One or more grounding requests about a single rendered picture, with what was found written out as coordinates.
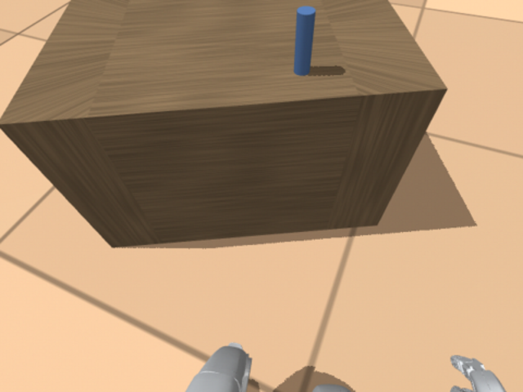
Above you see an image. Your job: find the right robot hand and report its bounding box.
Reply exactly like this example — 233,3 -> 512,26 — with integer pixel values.
450,355 -> 506,392

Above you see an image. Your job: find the can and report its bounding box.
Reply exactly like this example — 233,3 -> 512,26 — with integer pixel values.
294,6 -> 315,76

